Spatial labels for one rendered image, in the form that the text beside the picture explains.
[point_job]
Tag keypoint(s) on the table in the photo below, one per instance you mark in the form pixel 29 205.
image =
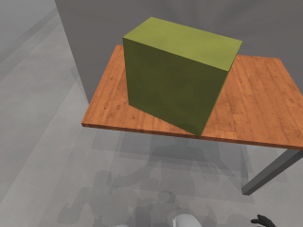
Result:
pixel 259 105

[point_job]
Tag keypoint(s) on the robot right thigh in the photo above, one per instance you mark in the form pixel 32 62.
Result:
pixel 185 220

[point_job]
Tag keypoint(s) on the carton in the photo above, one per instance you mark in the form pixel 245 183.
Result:
pixel 176 73

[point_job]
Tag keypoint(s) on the right robot hand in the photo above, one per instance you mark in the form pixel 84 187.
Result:
pixel 262 220

